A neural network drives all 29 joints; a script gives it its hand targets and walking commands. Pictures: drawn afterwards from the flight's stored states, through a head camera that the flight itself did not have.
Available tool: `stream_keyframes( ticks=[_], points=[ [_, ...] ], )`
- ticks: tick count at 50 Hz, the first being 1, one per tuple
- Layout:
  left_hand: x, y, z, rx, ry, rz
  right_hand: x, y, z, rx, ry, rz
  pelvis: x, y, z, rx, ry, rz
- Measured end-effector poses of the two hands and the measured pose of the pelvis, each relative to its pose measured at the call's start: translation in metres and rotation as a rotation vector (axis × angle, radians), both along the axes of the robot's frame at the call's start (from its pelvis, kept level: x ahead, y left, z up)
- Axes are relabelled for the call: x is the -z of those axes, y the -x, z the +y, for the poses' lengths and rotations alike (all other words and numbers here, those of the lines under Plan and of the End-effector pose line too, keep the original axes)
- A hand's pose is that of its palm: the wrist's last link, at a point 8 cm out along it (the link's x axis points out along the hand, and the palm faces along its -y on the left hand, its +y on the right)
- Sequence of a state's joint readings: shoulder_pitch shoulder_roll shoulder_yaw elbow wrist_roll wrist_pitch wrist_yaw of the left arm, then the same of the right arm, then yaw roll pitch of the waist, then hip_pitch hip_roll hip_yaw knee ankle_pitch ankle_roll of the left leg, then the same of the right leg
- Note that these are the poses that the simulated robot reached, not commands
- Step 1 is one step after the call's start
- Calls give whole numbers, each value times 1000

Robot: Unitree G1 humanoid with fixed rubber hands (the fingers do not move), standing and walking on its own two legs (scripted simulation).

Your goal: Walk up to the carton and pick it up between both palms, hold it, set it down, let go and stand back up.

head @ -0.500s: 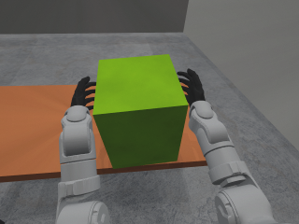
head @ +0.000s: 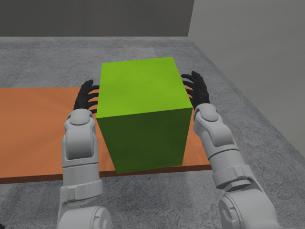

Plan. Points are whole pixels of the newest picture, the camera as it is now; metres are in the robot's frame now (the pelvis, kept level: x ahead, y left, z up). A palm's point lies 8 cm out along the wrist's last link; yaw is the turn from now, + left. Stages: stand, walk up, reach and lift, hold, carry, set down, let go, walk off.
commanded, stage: hold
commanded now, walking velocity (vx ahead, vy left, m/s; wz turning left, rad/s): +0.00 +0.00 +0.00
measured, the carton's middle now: (144, 116) +0.41 +0.00 +0.11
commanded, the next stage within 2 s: none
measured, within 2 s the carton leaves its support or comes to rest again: neither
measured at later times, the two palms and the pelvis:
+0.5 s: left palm (84, 112) +0.36 +0.15 +0.18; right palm (199, 102) +0.37 -0.14 +0.19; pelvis +0.00 +0.00 +0.00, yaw +0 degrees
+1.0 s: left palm (81, 112) +0.36 +0.16 +0.18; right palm (197, 100) +0.37 -0.13 +0.20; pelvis +0.00 +0.00 +0.00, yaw +0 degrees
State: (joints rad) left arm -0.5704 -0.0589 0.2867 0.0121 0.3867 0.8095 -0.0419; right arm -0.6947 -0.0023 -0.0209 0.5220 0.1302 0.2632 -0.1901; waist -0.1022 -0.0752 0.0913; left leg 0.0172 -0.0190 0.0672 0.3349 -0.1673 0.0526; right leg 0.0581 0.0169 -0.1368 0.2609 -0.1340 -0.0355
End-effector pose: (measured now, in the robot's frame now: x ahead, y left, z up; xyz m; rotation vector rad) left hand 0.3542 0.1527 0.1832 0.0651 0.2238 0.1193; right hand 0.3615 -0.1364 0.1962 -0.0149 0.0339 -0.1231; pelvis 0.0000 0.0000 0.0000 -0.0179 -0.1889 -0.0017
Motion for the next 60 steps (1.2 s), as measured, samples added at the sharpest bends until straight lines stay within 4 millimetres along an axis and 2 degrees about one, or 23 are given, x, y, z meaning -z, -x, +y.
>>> stream_keyframes(
  ticks=[12,23,37,45,48,54,60],
  points=[
    [-12,-10,-3,-1,10,-13,-11,-9,-3,2,11,-15,-1,0,-1,5,-4,6],
    [9,-6,0,-1,21,28,5,-7,0,-1,6,25,-1,-4,-3,-2,-2,-3],
    [-12,-9,0,-4,12,-12,-12,-8,0,0,-1,-15,0,-5,1,5,-2,-4],
    [4,-6,3,-9,24,32,2,-8,4,-5,8,28,-1,-4,1,4,-3,-11],
    [6,-3,4,-10,25,21,2,-6,5,-10,7,16,0,-4,0,2,-1,-5],
    [-2,-2,3,-4,19,-8,-10,-4,4,-6,9,-13,0,-3,0,-3,1,-2],
    [-8,-6,1,-6,16,2,-11,-7,2,-3,-3,-5,0,-3,1,0,-1,0]
  ],
)
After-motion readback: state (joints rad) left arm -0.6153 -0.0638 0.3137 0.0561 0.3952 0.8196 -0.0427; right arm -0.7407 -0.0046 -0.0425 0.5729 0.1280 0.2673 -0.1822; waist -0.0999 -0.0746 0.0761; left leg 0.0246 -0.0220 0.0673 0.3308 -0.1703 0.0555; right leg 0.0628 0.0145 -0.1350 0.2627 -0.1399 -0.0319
